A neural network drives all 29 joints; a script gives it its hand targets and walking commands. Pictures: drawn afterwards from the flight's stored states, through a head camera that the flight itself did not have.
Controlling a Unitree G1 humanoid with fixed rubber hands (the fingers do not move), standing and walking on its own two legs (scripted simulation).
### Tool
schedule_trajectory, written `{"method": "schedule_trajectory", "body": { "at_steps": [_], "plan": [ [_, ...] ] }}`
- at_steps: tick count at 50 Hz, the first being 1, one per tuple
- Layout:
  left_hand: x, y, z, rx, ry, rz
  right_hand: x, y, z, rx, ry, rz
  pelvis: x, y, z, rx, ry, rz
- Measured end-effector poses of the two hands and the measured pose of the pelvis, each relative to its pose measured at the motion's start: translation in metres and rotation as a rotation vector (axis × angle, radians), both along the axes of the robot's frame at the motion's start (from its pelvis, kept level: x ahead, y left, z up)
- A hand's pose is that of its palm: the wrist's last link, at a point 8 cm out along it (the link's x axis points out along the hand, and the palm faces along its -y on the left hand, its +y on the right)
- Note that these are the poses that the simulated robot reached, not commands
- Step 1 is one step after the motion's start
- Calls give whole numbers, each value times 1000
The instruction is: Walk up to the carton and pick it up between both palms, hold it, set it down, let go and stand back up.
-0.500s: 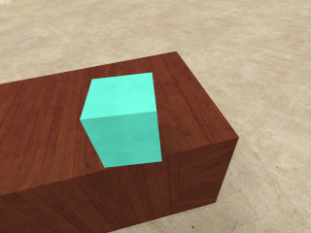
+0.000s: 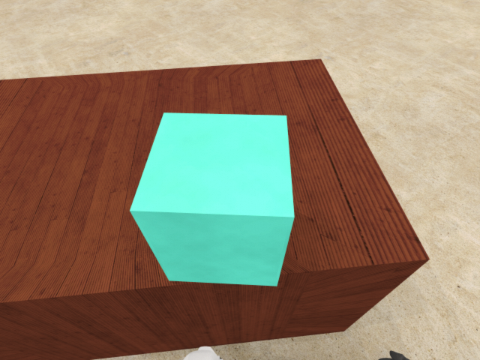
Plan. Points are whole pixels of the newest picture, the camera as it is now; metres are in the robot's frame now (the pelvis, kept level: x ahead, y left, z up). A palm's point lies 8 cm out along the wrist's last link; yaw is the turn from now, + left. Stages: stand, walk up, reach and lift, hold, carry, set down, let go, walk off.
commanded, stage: walk up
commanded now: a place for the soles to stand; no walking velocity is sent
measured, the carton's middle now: (223, 204) +0.39 +0.06 +0.03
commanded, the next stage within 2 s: none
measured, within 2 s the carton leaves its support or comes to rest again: neither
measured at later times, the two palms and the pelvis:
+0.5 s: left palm out of the picture +0.09 +0.25 -0.07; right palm out of the picture +0.12 -0.29 -0.09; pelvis -0.01 -0.02 +0.01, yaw +4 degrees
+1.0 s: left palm out of the picture +0.02 +0.26 -0.09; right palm out of the picture +0.12 -0.24 -0.07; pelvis -0.02 -0.01 +0.02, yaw +10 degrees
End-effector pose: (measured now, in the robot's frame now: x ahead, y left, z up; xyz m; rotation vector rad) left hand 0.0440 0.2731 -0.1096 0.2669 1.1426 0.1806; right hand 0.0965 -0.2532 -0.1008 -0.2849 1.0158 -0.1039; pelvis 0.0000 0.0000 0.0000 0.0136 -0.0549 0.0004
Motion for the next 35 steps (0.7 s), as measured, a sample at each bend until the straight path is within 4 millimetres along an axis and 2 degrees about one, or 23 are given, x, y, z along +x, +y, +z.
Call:
{"method": "schedule_trajectory", "body": {
  "at_steps": [6, 10, 15, 21, 25, 29, 35],
  "plan": [
    [53, -6, -5, -16, -57, -40, 22, -2, 15, -37, -49, -27, 5, -2, 0, -4, 13, 24],
    [66, -16, 0, -24, -99, -46, 26, -16, 18, -66, -56, -11, 3, -8, 1, -8, 29, 29],
    [56, -29, 9, -7, -119, -35, 23, -38, 7, -42, -48, -13, -3, -22, -2, -40, 12, 41],
    [45, -28, 33, 35, -147, 0, 19, -44, 7, -11, -17, -10, -2, -26, 10, 7, 16, 54],
    [43, -22, 40, 49, -153, -5, 21, -34, 7, -1, -20, 15, -8, -23, 13, 3, 34, 70],
    [37, -15, 32, 26, -152, 12, 22, -14, 7, 18, -21, 52, -15, -19, 12, 26, 30, 90],
    [24, -24, 31, -38, -173, 39, 28, 4, 22, 45, -60, 78, -13, -14, 19, -14, 30, 109]
  ]
}}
